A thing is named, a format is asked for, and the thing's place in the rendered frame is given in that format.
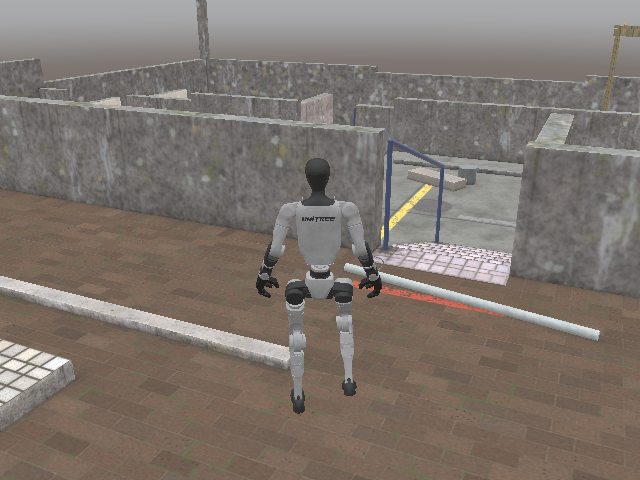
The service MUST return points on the robot head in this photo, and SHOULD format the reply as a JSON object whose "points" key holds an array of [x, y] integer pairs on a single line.
{"points": [[317, 172]]}

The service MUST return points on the left robot hand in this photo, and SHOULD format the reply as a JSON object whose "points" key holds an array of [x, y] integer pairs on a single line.
{"points": [[268, 283]]}

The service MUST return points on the right robot upper arm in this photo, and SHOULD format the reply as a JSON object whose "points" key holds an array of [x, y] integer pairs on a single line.
{"points": [[350, 211]]}

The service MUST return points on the robot left forearm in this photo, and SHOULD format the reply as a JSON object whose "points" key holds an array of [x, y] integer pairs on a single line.
{"points": [[268, 264]]}

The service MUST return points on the robot right forearm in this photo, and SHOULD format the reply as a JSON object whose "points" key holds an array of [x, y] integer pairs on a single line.
{"points": [[368, 264]]}

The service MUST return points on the right robot hand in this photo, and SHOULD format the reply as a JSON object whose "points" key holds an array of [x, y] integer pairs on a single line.
{"points": [[377, 286]]}

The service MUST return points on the left robot upper arm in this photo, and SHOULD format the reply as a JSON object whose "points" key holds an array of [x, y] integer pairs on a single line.
{"points": [[287, 212]]}

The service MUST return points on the robot right foot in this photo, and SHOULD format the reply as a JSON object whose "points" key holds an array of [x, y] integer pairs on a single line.
{"points": [[349, 388]]}

